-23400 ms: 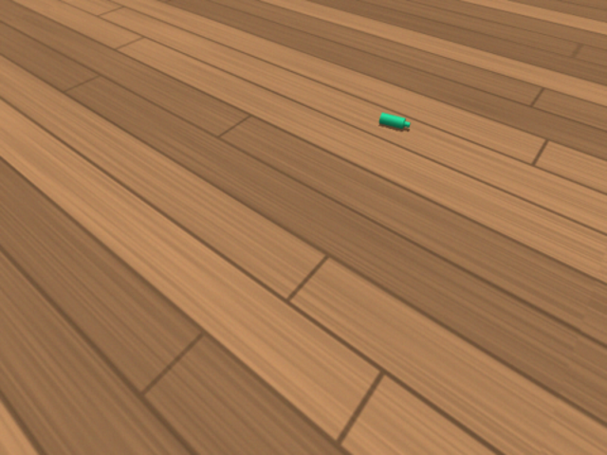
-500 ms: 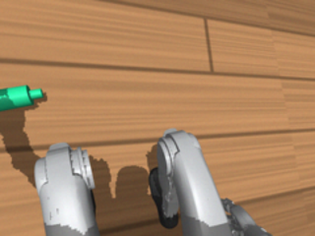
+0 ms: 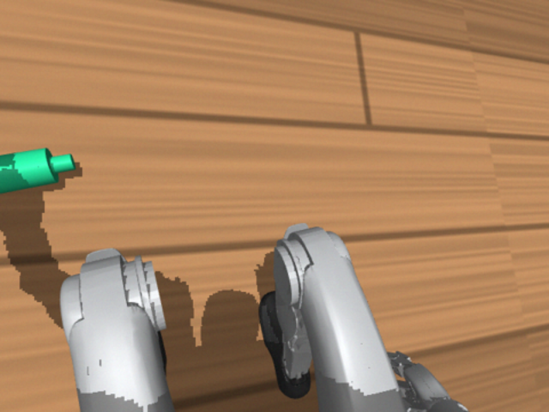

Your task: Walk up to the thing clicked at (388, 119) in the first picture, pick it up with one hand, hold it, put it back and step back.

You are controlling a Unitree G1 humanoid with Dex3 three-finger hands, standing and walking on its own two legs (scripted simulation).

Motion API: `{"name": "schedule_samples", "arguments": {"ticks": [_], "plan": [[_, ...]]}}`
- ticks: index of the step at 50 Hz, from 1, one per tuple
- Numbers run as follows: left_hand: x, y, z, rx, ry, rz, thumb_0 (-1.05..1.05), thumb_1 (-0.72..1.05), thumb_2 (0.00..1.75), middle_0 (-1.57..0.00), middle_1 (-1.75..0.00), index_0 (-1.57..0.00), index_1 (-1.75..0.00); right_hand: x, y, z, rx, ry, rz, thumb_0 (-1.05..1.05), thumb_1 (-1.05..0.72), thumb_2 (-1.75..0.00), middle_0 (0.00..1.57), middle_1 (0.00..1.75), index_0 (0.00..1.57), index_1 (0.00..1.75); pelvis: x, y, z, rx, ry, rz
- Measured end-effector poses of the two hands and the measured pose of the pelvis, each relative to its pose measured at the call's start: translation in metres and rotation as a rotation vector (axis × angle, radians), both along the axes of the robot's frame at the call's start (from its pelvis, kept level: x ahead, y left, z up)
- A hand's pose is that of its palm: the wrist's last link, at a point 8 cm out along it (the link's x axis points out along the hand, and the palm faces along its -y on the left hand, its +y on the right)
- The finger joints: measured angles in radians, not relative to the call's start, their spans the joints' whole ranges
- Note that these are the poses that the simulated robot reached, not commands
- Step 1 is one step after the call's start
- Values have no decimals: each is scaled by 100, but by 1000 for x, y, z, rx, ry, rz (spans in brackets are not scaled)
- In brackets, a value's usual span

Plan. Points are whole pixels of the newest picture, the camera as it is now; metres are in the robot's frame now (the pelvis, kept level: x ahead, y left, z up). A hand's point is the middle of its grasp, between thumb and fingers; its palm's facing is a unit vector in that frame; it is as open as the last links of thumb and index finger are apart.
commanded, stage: approach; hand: left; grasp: from above
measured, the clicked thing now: (16, 171) +0.46 +0.36 -0.29
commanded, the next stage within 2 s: close in in 0.62 s
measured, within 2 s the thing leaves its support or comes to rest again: neither
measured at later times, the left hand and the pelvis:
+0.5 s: hand out of the picture +0.46 +0.35 -0.17, palm faces -0.43 -0.12 -0.89, open 14.1 cm; pelvis +0.00 +0.00 +0.00, yaw +0 degrees
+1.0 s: hand out of the picture +0.44 +0.36 -0.18, palm faces -0.43 -0.14 -0.89, open 14.3 cm; pelvis +0.00 +0.00 +0.00, yaw -1 degrees
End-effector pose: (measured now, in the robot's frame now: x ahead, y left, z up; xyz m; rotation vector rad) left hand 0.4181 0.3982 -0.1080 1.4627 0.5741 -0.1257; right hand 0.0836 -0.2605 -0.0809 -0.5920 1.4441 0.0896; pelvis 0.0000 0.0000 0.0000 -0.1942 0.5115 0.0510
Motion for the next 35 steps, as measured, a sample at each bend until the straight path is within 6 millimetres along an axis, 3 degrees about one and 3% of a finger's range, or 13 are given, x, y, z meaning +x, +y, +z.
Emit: {"name": "schedule_samples", "arguments": {"ticks": [5,11,19,27,35], "plan": [[8,-9,6,13,-4,-34,-1,-53,100,-11,-100,-10,-102,2,2,1,8,-11,-11,0,-90,-90,21,30,21,30,0,0,2,4,12,4],[31,-33,9,7,-14,-70,-1,-54,100,-10,-102,-9,-103,1,3,6,12,-36,-21,0,-90,-89,21,30,21,30,0,0,6,5,22,5],[53,-56,4,2,-26,-33,0,-54,101,-10,-102,-10,-103,-18,0,11,7,-33,-53,0,-90,-89,21,30,20,30,-1,-2,6,7,22,-5],[39,-38,-3,23,30,36,0,-55,101,-12,-99,-10,-101,-38,-1,4,21,30,-76,0,-91,-90,21,30,20,30,-1,-4,4,17,17,-10],[29,-18,1,17,53,11,0,-56,101,-11,-99,-10,-101,-30,1,1,18,55,-51,0,-91,-89,21,30,21,30,0,-2,3,13,18,-1]]}}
